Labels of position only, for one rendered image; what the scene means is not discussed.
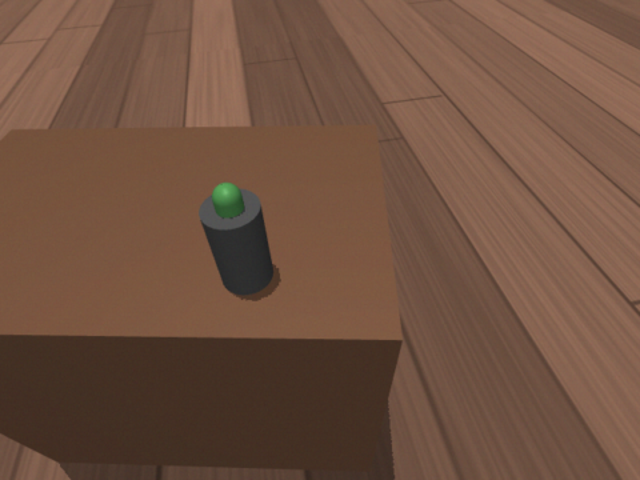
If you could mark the bottle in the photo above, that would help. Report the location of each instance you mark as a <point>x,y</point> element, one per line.
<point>233,222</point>

